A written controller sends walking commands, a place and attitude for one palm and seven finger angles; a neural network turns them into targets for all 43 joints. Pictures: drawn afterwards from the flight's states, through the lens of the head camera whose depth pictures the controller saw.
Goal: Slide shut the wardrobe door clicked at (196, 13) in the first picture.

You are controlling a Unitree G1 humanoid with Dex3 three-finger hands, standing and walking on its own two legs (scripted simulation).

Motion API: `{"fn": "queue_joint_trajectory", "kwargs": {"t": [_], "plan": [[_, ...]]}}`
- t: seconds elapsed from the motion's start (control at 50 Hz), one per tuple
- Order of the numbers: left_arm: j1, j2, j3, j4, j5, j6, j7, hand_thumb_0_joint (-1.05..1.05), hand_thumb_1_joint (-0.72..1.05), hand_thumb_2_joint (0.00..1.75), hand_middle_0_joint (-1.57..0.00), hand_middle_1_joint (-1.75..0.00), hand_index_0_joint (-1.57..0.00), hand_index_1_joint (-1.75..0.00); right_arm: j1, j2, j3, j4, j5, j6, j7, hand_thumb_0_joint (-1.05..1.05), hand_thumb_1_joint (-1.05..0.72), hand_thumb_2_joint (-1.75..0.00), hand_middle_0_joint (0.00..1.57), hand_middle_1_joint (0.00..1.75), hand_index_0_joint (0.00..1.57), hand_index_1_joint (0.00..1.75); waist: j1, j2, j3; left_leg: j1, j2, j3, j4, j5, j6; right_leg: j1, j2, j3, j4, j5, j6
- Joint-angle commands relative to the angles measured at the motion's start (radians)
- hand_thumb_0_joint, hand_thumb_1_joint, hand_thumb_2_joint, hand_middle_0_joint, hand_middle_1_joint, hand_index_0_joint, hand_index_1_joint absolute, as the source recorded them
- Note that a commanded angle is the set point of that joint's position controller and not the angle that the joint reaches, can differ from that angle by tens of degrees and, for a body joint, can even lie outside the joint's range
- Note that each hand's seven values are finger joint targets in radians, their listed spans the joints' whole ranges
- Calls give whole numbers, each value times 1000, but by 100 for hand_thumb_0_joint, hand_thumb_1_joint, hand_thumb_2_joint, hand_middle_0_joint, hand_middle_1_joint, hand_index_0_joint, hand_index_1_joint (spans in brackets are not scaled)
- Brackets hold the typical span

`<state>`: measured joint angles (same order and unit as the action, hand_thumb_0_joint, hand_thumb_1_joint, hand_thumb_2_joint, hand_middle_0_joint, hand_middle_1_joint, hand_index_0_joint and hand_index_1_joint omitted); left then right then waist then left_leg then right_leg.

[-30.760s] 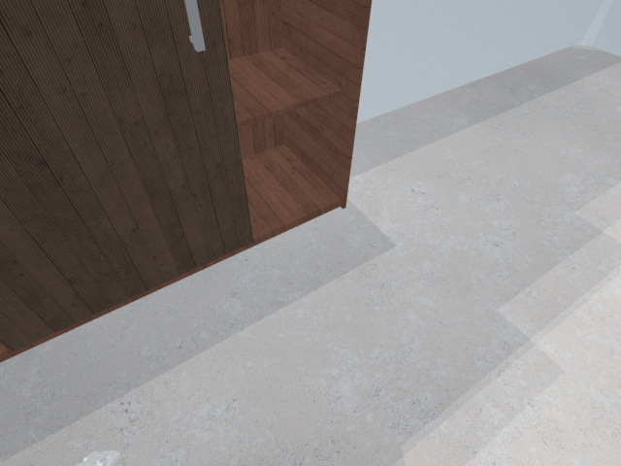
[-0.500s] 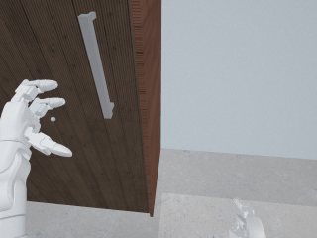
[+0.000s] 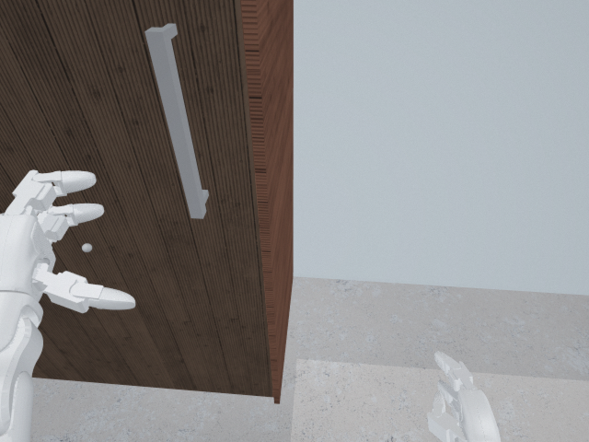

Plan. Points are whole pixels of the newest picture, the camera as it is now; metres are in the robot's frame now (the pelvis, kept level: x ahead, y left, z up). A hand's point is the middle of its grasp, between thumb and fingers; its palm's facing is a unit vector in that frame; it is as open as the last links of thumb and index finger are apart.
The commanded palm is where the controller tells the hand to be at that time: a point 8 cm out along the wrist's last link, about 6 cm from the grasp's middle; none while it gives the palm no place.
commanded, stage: draw the hand back to the body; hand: left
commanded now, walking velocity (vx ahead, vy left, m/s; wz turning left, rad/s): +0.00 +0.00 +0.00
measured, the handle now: (186, 132) +0.44 +0.23 +0.24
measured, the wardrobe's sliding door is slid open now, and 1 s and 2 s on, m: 0.00 0.00 0.00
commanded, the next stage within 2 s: step back with the hand held close in 0.98 s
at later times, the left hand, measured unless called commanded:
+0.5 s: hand (90, 270) +0.23 +0.27 +0.17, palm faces +0.43 -0.83 -0.35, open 9.8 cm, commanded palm +0.17 +0.31 +0.18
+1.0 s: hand (85, 281) +0.22 +0.27 +0.17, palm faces +0.45 -0.83 -0.34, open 7.5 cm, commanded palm +0.17 +0.30 +0.18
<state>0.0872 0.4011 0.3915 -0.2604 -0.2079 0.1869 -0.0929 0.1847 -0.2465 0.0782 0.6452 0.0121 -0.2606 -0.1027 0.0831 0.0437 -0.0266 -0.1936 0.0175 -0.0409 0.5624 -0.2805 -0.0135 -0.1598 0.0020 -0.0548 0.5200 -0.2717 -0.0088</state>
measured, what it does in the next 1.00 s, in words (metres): stands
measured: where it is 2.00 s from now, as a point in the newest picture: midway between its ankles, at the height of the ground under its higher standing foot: outside the picture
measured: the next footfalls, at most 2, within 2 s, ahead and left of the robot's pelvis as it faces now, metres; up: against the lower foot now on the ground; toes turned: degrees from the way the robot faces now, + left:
none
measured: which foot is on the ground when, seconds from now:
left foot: down 0.00-1.00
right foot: down 0.00-1.00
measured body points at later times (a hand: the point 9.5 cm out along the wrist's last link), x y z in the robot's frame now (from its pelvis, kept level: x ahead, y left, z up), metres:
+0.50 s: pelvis +0.02 +0.01 +0.01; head -0.01 +0.00 +0.46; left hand +0.20 +0.31 +0.19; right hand +0.19 -0.21 -0.07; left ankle +0.02 +0.13 -0.73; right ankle +0.01 -0.11 -0.73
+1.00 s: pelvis +0.02 +0.01 +0.01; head -0.02 +0.00 +0.46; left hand +0.19 +0.32 +0.19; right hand +0.21 -0.20 -0.07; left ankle +0.02 +0.13 -0.73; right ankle +0.01 -0.11 -0.73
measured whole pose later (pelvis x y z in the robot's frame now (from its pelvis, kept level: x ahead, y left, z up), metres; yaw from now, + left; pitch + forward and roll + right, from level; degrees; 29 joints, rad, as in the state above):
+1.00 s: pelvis +0.02 +0.01 +0.01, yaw -2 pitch -6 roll -1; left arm 0.40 0.34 0.32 -0.35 -0.06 -0.06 0.10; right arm 0.20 -0.21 0.04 0.67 -0.03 -0.14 -0.08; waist 0.09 0.04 0.02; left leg -0.07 0.01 0.00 0.42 -0.24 0.00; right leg -0.05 -0.01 -0.02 0.39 -0.23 0.01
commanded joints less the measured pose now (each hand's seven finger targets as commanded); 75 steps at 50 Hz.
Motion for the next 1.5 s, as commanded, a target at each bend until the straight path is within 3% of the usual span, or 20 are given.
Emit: {"fn": "queue_joint_trajectory", "kwargs": {"t": [0.0, 0.02, 0.08, 0.1, 0.2, 0.26, 0.32, 0.38, 0.44, 0.58, 1.04, 1.08, 1.1, 1.12, 1.14, 1.18, 1.22, 1.3, 1.4, 1.48], "plan": [[-92, 158, 50, -247, 80, -241, 158, 0, -15, 39, -24, -92, -24, -92, -119, -95, -63, -139, -16, -36, 10, 0, -90, -90, 20, 30, 20, 30, -8, 72, -41, 19, -24, 34, -141, 26, 31, -29, -15, 33, -139, 11, -6], [-71, 159, 48, -240, 86, -260, 170, 0, -12, 41, -24, -89, -24, -89, -113, -98, -68, -133, -17, -30, 10, 0, -90, -90, 20, 30, 20, 30, -9, 25, -45, 22, -21, 33, -147, 30, 33, -16, -12, 31, -148, 12, -5], [-66, 167, 59, -228, 107, -296, 194, 0, -1, 46, -23, -83, -23, -83, -120, -94, -74, -130, -19, -12, 2, 0, -90, -90, 20, 30, 20, 30, -12, -2, -38, 41, -20, 42, -158, 44, 39, -9, -16, 36, -169, 6, -1], [-75, 166, 56, -237, 116, -306, 199, 0, 3, 48, -23, -81, -23, -81, -124, -92, -76, -126, -19, -7, 0, 0, -90, -90, 20, 30, 20, 30, -12, 28, -38, 53, -19, 46, -163, 54, 39, -7, -16, 37, -172, 16, -2], [3, 159, 54, -276, 136, -340, 209, 0, 21, 57, -22, -70, -22, -70, -129, -89, -83, -122, -27, -1, -1, 0, -90, -90, 20, 30, 20, 30, 0, 39, -74, 89, -16, 43, -183, 139, 38, 44, -15, 29, -159, 105, -7], [66, 152, 56, -262, 135, -343, 208, 0, 32, 62, -22, -64, -22, -64, -132, -91, -87, -121, -27, 5, 1, 0, -90, -90, 20, 30, 20, 30, 2, -10, -39, 79, -12, 40, -195, 149, 38, 47, -13, 24, -170, 111, -3], [95, 139, 45, -282, 144, -347, 205, 0, 43, 67, -22, -58, -22, -58, -129, -92, -91, -121, -28, 11, 5, 0, -90, -90, 20, 30, 20, 30, 1, 36, -25, 85, -12, 44, -202, 175, 32, 51, -9, 22, -172, 133, -7], [138, 139, 53, -279, 141, -343, 204, 0, 54, 73, -21, -51, -21, -51, -121, -90, -95, -129, -28, 23, 6, 0, -90, -90, 20, 30, 20, 30, 2, -1, -22, 88, -8, 47, -208, 191, 33, 59, -8, 21, -169, 153, -4], [177, 130, 53, -286, 143, -339, 200, 0, 65, 78, -21, -45, -21, -45, -117, -87, -96, -133, -27, 32, 9, 0, -90, -90, 20, 30, 20, 30, 2, 35, -15, 87, -7, 48, -209, 221, 27, 69, -9, 21, -165, 176, -6], [214, 120, 40, -331, 147, -321, 197, 0, 90, 90, -20, -30, -20, -30, -116, -85, -97, -150, -30, 50, 10, 0, -90, -90, 20, 30, 20, 30, -1, 32, -24, 106, -7, 54, -203, 257, 26, 75, -4, 22, -171, 212, -5], [192, 122, 40, -319, 145, -316, 200, 0, 90, 90, -20, -30, -20, -30, -134, -76, -93, -144, -31, 59, 4, 0, -90, -90, 20, 30, 20, 30, -1, 24, 5, 106, -13, 55, -219, 202, 29, 78, -2, 24, -213, 158, -4], [161, 170, 91, -318, 144, -321, 207, 0, 90, 90, -20, -30, -20, -30, -132, -81, -96, -138, -31, 59, 1, 0, -90, -90, 20, 30, 20, 30, 3, 20, -3, 104, -14, 56, -221, 198, 28, 84, 0, 24, -215, 155, -4], [69, 255, 166, -383, 157, -364, 218, 0, 90, 90, -20, -30, -20, -30, -142, -91, -83, -195, -20, 84, 9, 0, -90, -90, 20, 30, 20, 30, -46, -13, 85, 17, -7, 43, -174, 124, 48, -52, -45, 109, -269, 180, 1], [86, 244, 163, -342, 161, -383, 218, 0, 90, 90, -20, -30, -20, -30, -138, -79, -81, -174, -21, 100, 6, 0, -90, -90, 20, 30, 20, 30, -49, -23, 90, 7, -16, 33, -157, 89, 47, -74, -67, 113, -284, 152, -3], [200, 168, 103, -277, 167, -384, 214, 0, 90, 90, -20, -30, -20, -30, -130, -80, -86, -166, -28, 113, 8, 0, -90, -90, 20, 30, 20, 30, -56, -40, 68, 17, -12, 37, -135, 103, 47, -102, -80, 118, -280, 149, -7], [288, 134, 74, -300, 170, -395, 213, 0, 90, 90, -20, -30, -20, -30, -112, -88, -100, -192, -29, 129, 12, 0, -90, -90, 20, 30, 20, 30, -55, -19, -30, 44, 0, 43, -121, 183, 48, -77, -90, 110, -237, 218, -6], [329, 146, 86, -326, 169, -403, 219, 0, 90, 90, -20, -30, -20, -30, -107, -97, -108, -209, -27, 140, 8, 0, -90, -90, 20, 30, 20, 30, -55, 14, -94, 55, 14, 41, -133, 301, 46, -42, -80, 82, -181, 318, 5], [392, 179, 128, -355, 166, -405, 232, 0, 90, 90, -20, -30, -20, -30, -95, -97, -121, -241, -19, 169, 3, 0, -90, -90, 20, 30, 20, 30, -56, -31, -165, 33, 37, 27, -129, 409, 44, -7, -66, 69, -116, 392, 19], [407, 195, 150, -376, 168, -416, 246, 0, 90, 90, -20, -30, -20, -30, -89, -99, -126, -260, -15, 184, -1, 0, -90, -90, 20, 30, 20, 30, -59, -4, -116, -84, 46, 7, -152, 280, 49, -13, -56, 81, -97, 294, 20], [392, 188, 148, -394, 180, -436, 253, 0, 90, 90, -20, -30, -20, -30, -80, -106, -129, -266, -12, 174, -1, 0, -90, -90, 20, 30, 20, 30, -65, 30, -79, -205, 58, -24, -190, 36, 66, -1, -44, 91, -78, 161, 17]]}}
